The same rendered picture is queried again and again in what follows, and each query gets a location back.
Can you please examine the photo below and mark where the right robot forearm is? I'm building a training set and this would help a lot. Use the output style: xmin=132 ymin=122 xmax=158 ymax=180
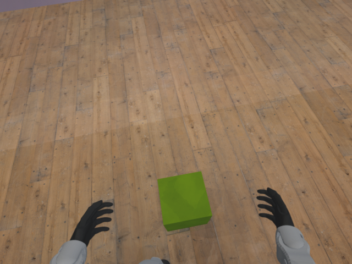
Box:
xmin=276 ymin=225 xmax=316 ymax=264

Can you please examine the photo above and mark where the carton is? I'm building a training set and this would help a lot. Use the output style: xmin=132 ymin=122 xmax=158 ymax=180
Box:
xmin=157 ymin=171 xmax=212 ymax=231

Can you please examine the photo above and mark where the left robot hand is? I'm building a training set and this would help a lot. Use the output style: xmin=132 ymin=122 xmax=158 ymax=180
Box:
xmin=70 ymin=200 xmax=113 ymax=247

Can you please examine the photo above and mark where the right robot hand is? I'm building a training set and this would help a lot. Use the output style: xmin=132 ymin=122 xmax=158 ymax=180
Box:
xmin=256 ymin=188 xmax=294 ymax=228

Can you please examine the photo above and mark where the left robot forearm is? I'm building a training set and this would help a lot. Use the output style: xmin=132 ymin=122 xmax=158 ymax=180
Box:
xmin=49 ymin=240 xmax=87 ymax=264

